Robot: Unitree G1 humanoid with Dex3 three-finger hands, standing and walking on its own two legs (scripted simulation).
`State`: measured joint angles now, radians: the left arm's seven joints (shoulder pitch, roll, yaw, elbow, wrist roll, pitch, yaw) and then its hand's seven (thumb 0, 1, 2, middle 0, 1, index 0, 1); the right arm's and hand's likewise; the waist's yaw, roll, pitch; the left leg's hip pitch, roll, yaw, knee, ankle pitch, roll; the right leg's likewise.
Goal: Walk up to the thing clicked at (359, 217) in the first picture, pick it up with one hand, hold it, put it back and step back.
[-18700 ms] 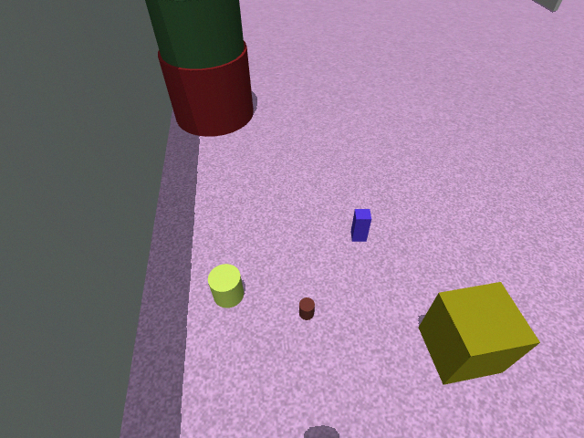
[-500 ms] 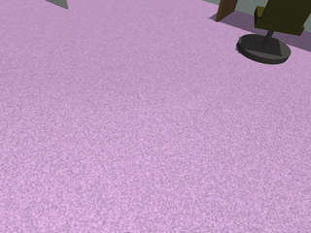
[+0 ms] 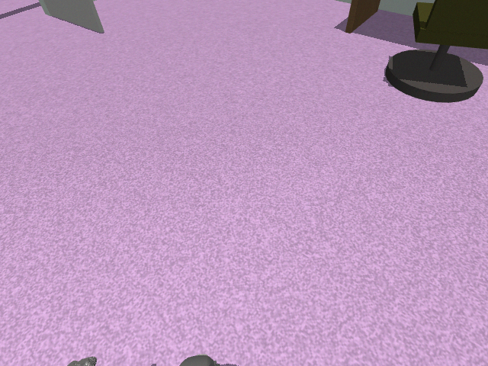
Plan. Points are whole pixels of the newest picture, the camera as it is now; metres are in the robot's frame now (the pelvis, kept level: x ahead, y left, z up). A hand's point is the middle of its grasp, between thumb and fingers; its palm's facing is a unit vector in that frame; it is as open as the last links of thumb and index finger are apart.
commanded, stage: walk up
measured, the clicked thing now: out of the picture -0.09 +1.15 -0.70
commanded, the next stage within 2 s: none
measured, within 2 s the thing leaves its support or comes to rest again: neither
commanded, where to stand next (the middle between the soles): +0.76 +0.00 m, yaw +0 degrees
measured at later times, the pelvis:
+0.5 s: pelvis +0.23 +0.03 +0.00, yaw -3 degrees
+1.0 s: pelvis +0.43 +0.00 +0.00, yaw +2 degrees
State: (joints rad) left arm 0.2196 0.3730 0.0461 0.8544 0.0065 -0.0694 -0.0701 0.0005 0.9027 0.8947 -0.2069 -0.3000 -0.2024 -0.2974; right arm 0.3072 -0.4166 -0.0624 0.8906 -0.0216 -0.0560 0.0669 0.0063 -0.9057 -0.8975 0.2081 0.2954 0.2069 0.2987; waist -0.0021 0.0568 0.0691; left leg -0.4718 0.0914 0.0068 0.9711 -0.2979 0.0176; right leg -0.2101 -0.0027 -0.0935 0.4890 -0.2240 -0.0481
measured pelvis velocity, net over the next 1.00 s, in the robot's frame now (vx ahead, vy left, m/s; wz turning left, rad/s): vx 0.43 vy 0.00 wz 0.04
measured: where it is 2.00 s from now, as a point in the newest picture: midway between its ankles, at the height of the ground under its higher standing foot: (268, 238)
